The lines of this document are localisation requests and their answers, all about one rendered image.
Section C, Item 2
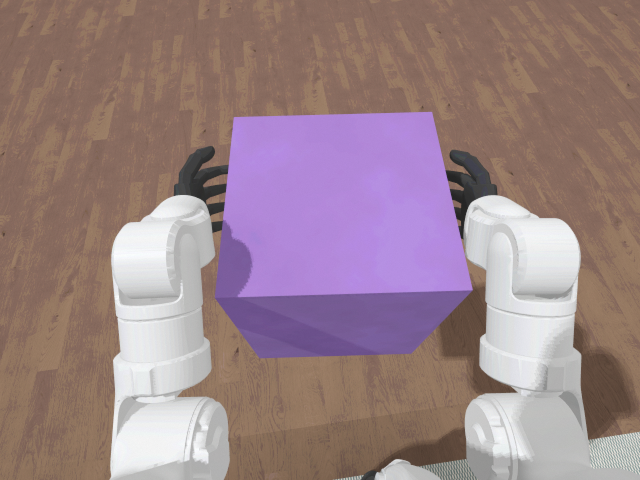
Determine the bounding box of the carton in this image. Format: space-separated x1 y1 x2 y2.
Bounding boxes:
215 112 473 358

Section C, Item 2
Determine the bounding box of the right robot forearm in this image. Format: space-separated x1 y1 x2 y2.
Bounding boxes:
463 195 591 464

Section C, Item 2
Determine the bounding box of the right robot hand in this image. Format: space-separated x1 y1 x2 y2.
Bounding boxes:
445 150 498 240

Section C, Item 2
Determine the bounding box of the left robot upper arm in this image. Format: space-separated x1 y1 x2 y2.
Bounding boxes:
110 397 230 480

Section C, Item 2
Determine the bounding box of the right robot upper arm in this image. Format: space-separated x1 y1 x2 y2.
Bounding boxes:
465 393 640 480

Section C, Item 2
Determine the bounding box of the left robot forearm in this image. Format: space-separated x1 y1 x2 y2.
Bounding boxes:
110 195 215 475

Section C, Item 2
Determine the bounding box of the left robot hand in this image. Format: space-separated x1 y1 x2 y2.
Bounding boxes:
174 146 229 233

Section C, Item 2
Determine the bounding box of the right robot shin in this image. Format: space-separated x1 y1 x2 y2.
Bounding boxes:
384 459 411 469

